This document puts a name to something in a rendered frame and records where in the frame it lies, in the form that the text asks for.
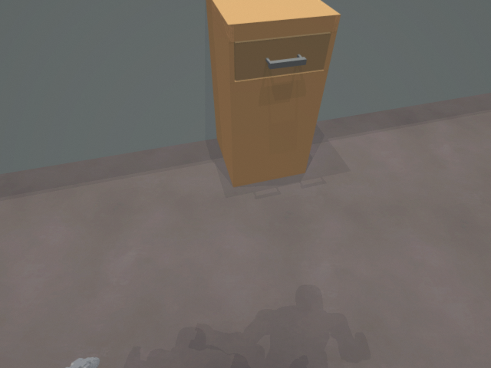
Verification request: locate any handle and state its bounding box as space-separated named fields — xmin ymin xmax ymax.
xmin=265 ymin=54 xmax=307 ymax=69

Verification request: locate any cabinet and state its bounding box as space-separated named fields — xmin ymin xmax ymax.
xmin=206 ymin=0 xmax=341 ymax=187

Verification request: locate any drawer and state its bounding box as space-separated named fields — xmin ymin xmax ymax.
xmin=234 ymin=32 xmax=331 ymax=81

